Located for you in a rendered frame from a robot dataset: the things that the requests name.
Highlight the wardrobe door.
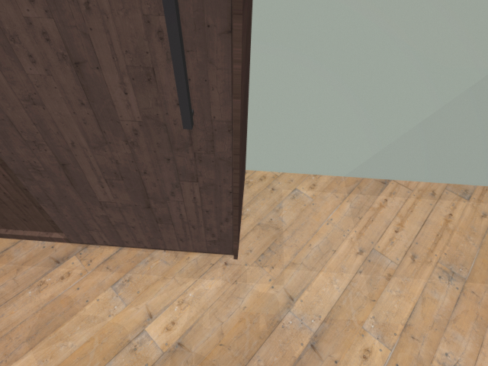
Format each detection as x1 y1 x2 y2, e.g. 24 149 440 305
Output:
0 0 233 254
0 157 63 233

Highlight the handle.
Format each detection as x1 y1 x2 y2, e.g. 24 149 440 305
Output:
162 0 194 130

